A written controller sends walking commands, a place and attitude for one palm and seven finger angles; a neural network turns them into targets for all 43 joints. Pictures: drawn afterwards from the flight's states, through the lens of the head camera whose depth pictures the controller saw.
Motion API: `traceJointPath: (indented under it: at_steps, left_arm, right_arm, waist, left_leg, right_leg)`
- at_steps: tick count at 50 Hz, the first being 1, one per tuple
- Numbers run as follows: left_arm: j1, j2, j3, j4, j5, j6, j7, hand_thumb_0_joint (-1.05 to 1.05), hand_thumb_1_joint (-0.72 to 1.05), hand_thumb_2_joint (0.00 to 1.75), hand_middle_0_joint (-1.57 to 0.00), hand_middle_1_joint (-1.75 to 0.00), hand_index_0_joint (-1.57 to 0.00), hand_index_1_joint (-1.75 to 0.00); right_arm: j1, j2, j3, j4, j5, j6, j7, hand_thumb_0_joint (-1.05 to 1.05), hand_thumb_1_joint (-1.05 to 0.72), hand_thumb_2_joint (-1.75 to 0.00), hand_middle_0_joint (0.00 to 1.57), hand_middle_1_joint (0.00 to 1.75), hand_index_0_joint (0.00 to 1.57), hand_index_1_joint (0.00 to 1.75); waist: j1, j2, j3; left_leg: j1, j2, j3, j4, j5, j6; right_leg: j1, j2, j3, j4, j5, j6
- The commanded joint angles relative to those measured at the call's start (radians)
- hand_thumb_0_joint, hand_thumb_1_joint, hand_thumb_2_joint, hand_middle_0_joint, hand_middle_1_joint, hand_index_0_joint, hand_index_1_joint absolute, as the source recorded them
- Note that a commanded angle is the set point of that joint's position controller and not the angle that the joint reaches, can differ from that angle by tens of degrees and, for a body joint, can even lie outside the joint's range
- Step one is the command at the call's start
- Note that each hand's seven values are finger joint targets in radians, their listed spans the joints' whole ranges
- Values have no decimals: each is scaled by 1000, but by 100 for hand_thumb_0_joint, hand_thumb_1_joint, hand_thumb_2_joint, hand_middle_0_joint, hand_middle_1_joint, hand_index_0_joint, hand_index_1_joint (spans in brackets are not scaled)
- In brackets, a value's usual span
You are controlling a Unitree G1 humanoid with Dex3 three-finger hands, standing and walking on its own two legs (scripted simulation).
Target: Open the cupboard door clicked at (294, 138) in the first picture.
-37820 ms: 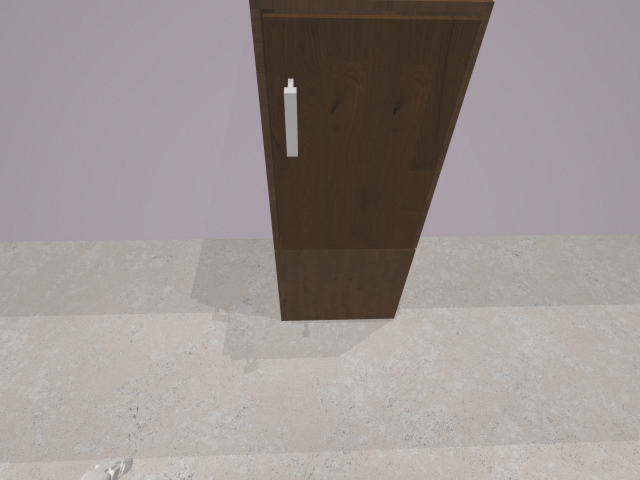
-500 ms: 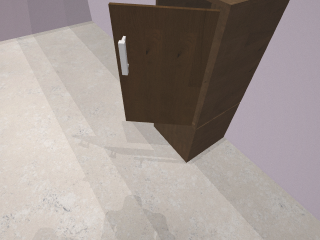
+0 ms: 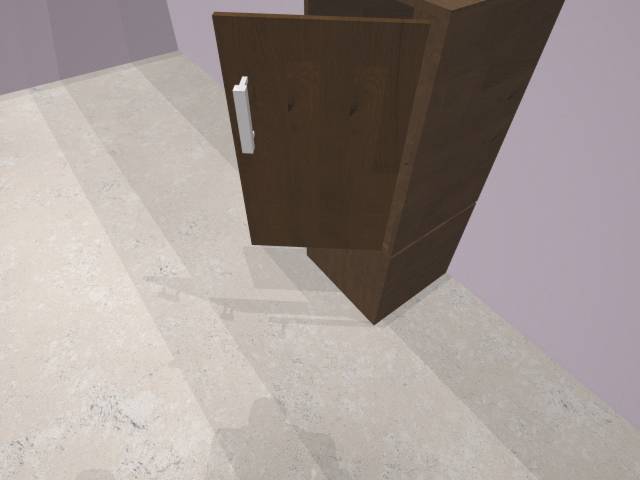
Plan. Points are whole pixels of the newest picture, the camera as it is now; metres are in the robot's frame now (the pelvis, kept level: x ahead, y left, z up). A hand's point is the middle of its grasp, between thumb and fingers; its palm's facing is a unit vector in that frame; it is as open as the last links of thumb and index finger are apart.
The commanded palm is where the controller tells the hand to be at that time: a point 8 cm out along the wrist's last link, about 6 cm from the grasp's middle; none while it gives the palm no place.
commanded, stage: look again from close up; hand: left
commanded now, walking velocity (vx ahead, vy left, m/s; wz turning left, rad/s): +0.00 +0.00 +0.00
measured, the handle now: (246, 115) +0.73 +0.19 +0.07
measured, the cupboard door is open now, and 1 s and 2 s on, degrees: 50 50 50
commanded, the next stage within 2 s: shuffle to correct the standing spot in 0.32 s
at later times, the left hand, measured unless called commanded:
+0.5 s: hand out of the picture -0.03 +0.17 -0.18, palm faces +0.04 -0.98 -0.17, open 7.4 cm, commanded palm none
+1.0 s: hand out of the picture +0.02 +0.18 -0.19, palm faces +0.07 -0.99 -0.08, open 7.4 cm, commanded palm none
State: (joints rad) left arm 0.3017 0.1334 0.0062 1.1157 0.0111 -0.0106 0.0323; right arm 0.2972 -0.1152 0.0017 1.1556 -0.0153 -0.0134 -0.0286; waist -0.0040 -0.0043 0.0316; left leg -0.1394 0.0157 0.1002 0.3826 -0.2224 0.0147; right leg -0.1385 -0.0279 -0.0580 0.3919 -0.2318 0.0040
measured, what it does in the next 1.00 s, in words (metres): walks ahead: left foot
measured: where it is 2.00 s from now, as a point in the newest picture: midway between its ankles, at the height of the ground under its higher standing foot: outside the picture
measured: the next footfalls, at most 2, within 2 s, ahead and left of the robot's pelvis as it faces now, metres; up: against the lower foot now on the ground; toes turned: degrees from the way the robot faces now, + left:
left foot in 0.90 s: +0.11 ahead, +0.13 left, +0.00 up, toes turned +8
right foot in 1.36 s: +0.36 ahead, -0.10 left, +0.00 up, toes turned -8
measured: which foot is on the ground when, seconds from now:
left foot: down 0.00-0.72, up 0.74-0.88, down 0.90-1.00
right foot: down 0.00-0.92, up 0.94-1.00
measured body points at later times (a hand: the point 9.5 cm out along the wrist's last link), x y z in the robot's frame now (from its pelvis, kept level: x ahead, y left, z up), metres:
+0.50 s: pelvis -0.01 +0.00 +0.00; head -0.01 +0.00 +0.45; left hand -0.03 +0.22 -0.16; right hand -0.03 -0.22 -0.16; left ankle -0.01 +0.10 -0.74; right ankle -0.01 -0.12 -0.74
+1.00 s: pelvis +0.10 +0.04 -0.01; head +0.12 +0.07 +0.43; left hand +0.01 +0.24 -0.18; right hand +0.10 -0.18 -0.16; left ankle +0.07 +0.12 -0.74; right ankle +0.01 -0.09 -0.69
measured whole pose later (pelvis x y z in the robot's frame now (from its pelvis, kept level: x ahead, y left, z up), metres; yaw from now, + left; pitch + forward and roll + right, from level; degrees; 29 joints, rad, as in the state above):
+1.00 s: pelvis +0.10 +0.04 -0.01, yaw -1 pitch +1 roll -2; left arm 0.43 0.11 0.06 1.15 0.03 0.01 0.00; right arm 0.31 -0.12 -0.03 1.06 -0.03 -0.07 -0.03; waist 0.00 -0.05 0.03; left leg -0.25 0.04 0.15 0.60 -0.37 0.06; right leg -0.33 -0.05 -0.05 0.99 -0.47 -0.02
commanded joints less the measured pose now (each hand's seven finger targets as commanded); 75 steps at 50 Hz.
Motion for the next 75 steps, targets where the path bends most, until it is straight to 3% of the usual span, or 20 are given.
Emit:
traceJointPath:
  at_steps: [1, 21, 26, 30, 33, 36, 38, 41, 44, 45, 46, 50, 56, 62, 65, 67, 68, 69, 70, 75]
  left_arm:
    - [90, 85, 13, -15, 4, -12, 8, 0, 90, 90, -20, -30, -20, -30]
    - [79, 107, 24, -20, 8, -17, 4, 0, 90, 90, -20, -30, -20, -30]
    - [113, 77, 30, -14, 18, 5, -6, 0, 90, 90, -20, -30, -20, -30]
    - [148, 73, 42, -26, 24, 1, -18, 0, 90, 90, -20, -30, -20, -30]
    - [191, 73, 49, -19, 20, -12, -22, 0, 90, 90, -20, -30, -20, -30]
    - [281, 135, 73, -2, 13, -21, -11, 0, 90, 90, -20, -30, -20, -30]
    - [268, 127, 76, -8, 17, -31, -7, 0, 90, 90, -20, -30, -20, -30]
    - [190, 117, 79, -23, 31, -42, -2, 0, 90, 90, -20, -30, -20, -30]
    - [134, 85, 71, -33, 13, -35, -15, 0, 90, 90, -20, -30, -20, -30]
    - [156, 34, 62, -48, 3, -32, -21, 0, 90, 90, -20, -30, -20, -30]
    - [119, 27, 52, -76, 11, -32, -19, 0, 90, 90, -20, -30, -20, -30]
    - [40, 19, 58, -68, 24, -27, -29, 0, 90, 90, -20, -30, -20, -30]
    - [-12, 7, 56, -93, 19, -7, -42, 0, 90, 90, -20, -30, -20, -30]
    - [-162, 30, 52, -143, 14, -6, -46, 0, 90, 90, -20, -30, -20, -30]
    - [-76, 63, 61, -125, 15, -12, -42, 0, 90, 90, -20, -30, -20, -30]
    - [106, 134, 77, -74, 20, -34, -23, 0, 90, 90, -20, -30, -20, -30]
    - [176, 215, 94, -59, 20, -45, -7, 0, 90, 90, -20, -30, -20, -30]
    - [136, 244, 85, -68, 1, -46, -5, 0, 90, 90, -20, -30, -20, -30]
    - [26, 261, 86, -100, 7, -42, 4, 0, 90, 90, -20, -30, -20, -30]
    - [-94, 168, 76, -146, 17, -1, 20, 0, 90, 90, -20, -30, -20, -30]
  right_arm:
    - [77, -102, -21, -25, 2, -10, -10, 0, -90, -90, 20, 30, 20, 30]
    - [70, -132, -33, -40, 2, -16, -8, 0, -90, -90, 20, 30, 20, 30]
    - [98, -112, -36, -36, -12, 7, -1, 0, -90, -90, 20, 30, 20, 30]
    - [94, -125, -47, -61, -11, 6, 2, 0, -90, -90, 20, 30, 20, 30]
    - [99, -105, -43, -77, -8, -8, 0, 0, -90, -90, 20, 30, 20, 30]
    - [30, -67, -37, -113, -8, -17, 8, 0, -90, -90, 20, 30, 20, 30]
    - [-38, -83, -47, -150, -8, -18, 16, 0, -90, -90, 20, 30, 20, 30]
    - [-8, -55, -46, -150, 2, -34, 22, 0, -90, -90, 20, 30, 20, 30]
    - [235, -58, -45, -56, 2, -53, 8, 0, -90, -90, 20, 30, 20, 30]
    - [334, -158, -68, -27, -12, -62, -5, 0, -90, -90, 20, 30, 20, 30]
    - [380, -211, -77, -21, -15, -52, -16, 0, -90, -90, 20, 30, 20, 30]
    - [224, -117, -41, -59, -14, -62, -18, 0, -90, -90, 20, 30, 20, 30]
    - [226, -106, -41, -34, -10, -72, -27, 0, -90, -90, 20, 30, 20, 30]
    - [239, -117, -51, -16, -21, -49, -27, 0, -90, -90, 20, 30, 20, 30]
    - [216, -143, -58, -17, -14, -40, -27, 0, -90, -90, 20, 30, 20, 30]
    - [212, -116, -54, -24, 3, -36, -20, 0, -90, -90, 20, 30, 20, 30]
    - [273, -65, -46, -34, 16, -34, -14, 0, -90, -90, 20, 30, 20, 30]
    - [274, -99, -51, -42, 28, -16, -25, 0, -90, -90, 20, 30, 20, 30]
    - [202, -117, -64, -56, 28, -9, -28, 0, -90, -90, 20, 30, 20, 30]
    - [122, -47, -60, -70, 9, 52, -15, 0, -90, -90, 20, 30, 20, 30]
  waist:
    - [7, -4, 52]
    - [3, 11, 42]
    - [5, 12, 103]
    - [16, 29, 152]
    - [28, -38, 138]
    - [68, -215, 130]
    - [67, -189, 178]
    - [12, -105, 134]
    - [-78, 60, 5]
    - [-95, 320, -50]
    - [-109, 375, -13]
    - [-45, 30, 116]
    - [-21, 133, 33]
    - [-47, 140, 81]
    - [6, 119, 37]
    - [88, 27, -97]
    - [88, -193, -249]
    - [50, -149, -293]
    - [36, -63, -154]
    - [3, -57, -49]
  left_leg:
    - [-40, 102, -95, -75, 113, 6]
    - [-51, 103, -104, -80, 62, 12]
    - [-121, 100, -121, -108, -349, 26]
    - [-189, 120, -151, -95, -433, 52]
    - [-224, 90, -108, 25, -315, 51]
    - [-413, 27, 15, 344, -240, 12]
    - [-492, 62, -37, 518, -279, 11]
    - [-389, 97, -62, 388, -275, 12]
    - [69, 37, -6, 53, -24, 9]
    - [205, 257, -324, -63, -14, 74]
    - [218, 410, -507, -157, 56, 152]
    - [11, 368, -333, -148, 313, 173]
    - [153, 248, -93, -105, 627, 113]
    - [135, 255, -56, -62, 672, 96]
    - [93, 253, -47, 63, 747, 80]
    - [-80, 172, -26, 322, 546, 15]
    - [-238, 32, 25, 587, -77, -36]
    - [-152, 30, -78, 731, -406, -28]
    - [-173, 48, -124, 729, -398, -13]
    - [-240, 48, -104, 745, -332, -47]
  right_leg:
    - [-43, -85, 85, -65, 113, -26]
    - [-64, -83, 94, -65, 71, -30]
    - [-148, -57, 98, -47, -307, -31]
    - [-172, -44, 96, 5, -332, -45]
    - [-112, -83, 161, -17, -294, -79]
    - [27, -269, 415, -207, -423, -179]
    - [-3, -318, 460, -257, -388, -224]
    - [-24, -302, 307, -147, -86, -207]
    - [-180, -110, 66, 161, 25, -100]
    - [-364, -1, -31, 433, -137, -31]
    - [-497, 30, -30, 628, -355, -20]
    - [-516, -79, 46, 793, -157, -12]
    - [-522, -57, -16, 615, -1, 7]
    - [-403, -31, -71, 296, 31, -21]
    - [-195, 7, -92, 178, 79, -44]
    - [167, -71, -3, 94, 417, -67]
    - [373, -342, 266, 110, 898, -173]
    - [252, -442, 279, 65, 1071, -271]
    - [109, -413, 216, 31, 988, -285]
    - [-119, -343, 112, -13, 761, -222]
